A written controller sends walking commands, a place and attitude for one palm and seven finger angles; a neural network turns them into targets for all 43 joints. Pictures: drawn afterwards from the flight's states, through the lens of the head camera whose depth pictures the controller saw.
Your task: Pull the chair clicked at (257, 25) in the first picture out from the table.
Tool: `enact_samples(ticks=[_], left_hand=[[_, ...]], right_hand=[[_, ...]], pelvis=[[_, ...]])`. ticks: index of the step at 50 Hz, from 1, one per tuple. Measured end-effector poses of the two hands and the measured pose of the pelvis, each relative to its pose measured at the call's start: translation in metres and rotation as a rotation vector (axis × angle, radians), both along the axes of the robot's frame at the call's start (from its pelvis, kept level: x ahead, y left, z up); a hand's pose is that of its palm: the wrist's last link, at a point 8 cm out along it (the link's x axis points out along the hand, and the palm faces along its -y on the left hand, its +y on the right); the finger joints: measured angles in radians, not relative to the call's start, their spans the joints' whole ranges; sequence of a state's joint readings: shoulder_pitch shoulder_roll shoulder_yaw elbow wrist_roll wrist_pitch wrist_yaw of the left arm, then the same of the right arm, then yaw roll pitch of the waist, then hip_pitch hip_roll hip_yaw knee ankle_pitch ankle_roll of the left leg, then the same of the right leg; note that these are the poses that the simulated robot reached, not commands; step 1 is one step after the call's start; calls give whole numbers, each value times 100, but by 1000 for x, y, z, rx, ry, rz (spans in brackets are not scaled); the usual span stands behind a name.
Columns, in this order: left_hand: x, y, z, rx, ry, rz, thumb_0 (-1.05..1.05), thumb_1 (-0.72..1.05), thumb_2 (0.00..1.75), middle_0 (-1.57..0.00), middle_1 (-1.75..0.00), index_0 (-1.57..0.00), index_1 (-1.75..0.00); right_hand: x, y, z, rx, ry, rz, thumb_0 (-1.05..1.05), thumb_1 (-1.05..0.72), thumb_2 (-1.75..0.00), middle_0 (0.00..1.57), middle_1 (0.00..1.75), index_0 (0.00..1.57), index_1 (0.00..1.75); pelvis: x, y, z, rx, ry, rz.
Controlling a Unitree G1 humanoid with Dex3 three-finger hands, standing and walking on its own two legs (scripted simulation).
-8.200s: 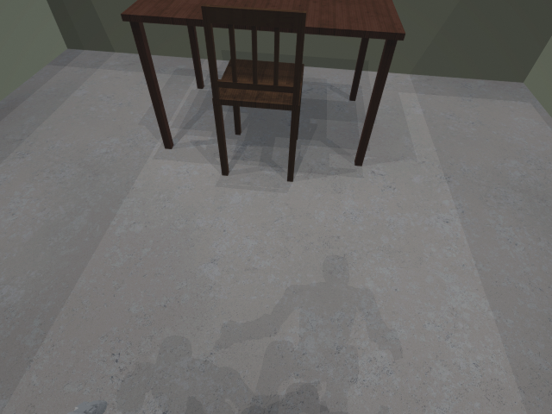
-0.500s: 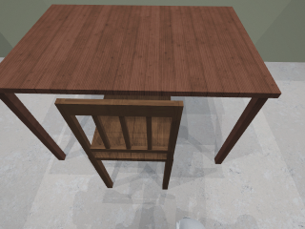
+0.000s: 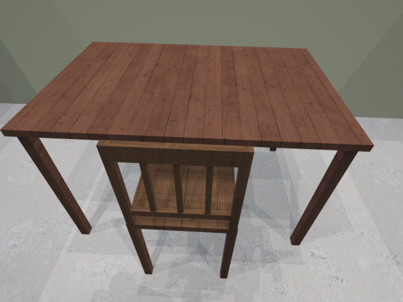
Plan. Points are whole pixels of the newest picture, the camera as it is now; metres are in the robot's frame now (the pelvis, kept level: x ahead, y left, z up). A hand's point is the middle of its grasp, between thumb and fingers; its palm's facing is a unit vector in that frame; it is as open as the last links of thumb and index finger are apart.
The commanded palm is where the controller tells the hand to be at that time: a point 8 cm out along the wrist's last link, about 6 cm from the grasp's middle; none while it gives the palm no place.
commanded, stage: come to a stop and stand still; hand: left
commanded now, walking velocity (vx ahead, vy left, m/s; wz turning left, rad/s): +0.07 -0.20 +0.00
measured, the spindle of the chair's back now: (178, 189) +0.45 +0.10 -0.09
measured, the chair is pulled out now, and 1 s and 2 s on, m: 0.00 0.00 0.00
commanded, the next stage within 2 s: look again from close up in 0.32 s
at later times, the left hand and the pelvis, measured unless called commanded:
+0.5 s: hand out of the picture +0.02 +0.17 -0.15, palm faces +0.01 -0.97 -0.22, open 7.3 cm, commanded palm none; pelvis +0.02 -0.01 +0.02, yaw +0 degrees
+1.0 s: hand out of the picture +0.06 +0.16 -0.15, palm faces +0.03 -0.97 -0.24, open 7.2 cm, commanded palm none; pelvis +0.04 -0.02 +0.02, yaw +0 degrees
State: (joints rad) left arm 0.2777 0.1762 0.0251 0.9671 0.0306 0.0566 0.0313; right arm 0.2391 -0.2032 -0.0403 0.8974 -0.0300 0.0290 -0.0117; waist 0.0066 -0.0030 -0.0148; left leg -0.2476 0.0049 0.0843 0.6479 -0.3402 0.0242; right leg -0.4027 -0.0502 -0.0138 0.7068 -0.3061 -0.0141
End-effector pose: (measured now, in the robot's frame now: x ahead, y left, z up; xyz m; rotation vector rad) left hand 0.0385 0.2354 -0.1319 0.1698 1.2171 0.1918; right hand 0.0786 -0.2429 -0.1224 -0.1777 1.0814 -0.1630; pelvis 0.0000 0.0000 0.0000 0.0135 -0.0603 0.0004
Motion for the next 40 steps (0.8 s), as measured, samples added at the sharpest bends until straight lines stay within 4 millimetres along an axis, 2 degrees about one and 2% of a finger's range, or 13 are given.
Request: enact_samples(ticks=[4,9,12,14,17,21,23,26,33,40], left_hand=[[-34,15,5,34,57,12,0,91,90,-20,-30,-20,-30],[-72,17,17,53,147,41,0,91,90,-20,-30,-20,-30],[-83,12,19,43,189,53,0,91,90,-20,-30,-20,-30],[-84,7,19,31,209,52,0,91,90,-20,-30,-20,-30],[-74,-2,18,9,214,42,0,91,90,-20,-30,-20,-30],[-47,-15,17,-17,172,18,0,91,90,-20,-30,-20,-30],[-31,-22,16,-29,146,4,0,91,90,-20,-30,-20,-30],[-14,-20,16,-11,135,-13,2,94,90,-20,-30,-20,-30],[20,-18,19,5,78,-32,1,94,90,-20,-30,-20,-30],[33,-21,21,9,58,-29,0,94,90,-20,-30,-20,-30]], right_hand=[[4,12,-5,35,-19,18,0,-91,-90,20,30,20,30],[-6,16,-12,61,31,27,0,-91,-90,20,30,20,30],[-20,15,-14,64,83,15,0,-91,-90,20,30,20,30],[-34,14,-15,63,124,1,0,-91,-90,20,30,20,30],[-56,13,-16,65,196,-21,0,-91,-90,20,30,20,30],[-81,14,-16,73,290,-42,0,-91,-90,20,30,20,30],[-89,16,-14,79,325,-49,0,-91,-90,20,30,20,30],[-96,20,-12,89,356,-60,0,-91,-90,20,30,20,30],[-90,26,-12,112,375,-57,0,-91,-90,20,30,20,30],[-65,23,-13,111,332,-41,0,-91,-90,20,30,20,30]], pelvis=[[0,3,0,20,8,-18],[-2,3,5,7,23,-20],[-1,1,8,6,41,-15],[1,0,9,5,49,-13],[5,-1,12,6,57,-12],[12,-3,15,6,62,-9],[16,-4,17,7,62,-7],[21,-8,18,7,59,-7],[30,-13,20,6,53,-1],[36,-16,21,6,49,0]])
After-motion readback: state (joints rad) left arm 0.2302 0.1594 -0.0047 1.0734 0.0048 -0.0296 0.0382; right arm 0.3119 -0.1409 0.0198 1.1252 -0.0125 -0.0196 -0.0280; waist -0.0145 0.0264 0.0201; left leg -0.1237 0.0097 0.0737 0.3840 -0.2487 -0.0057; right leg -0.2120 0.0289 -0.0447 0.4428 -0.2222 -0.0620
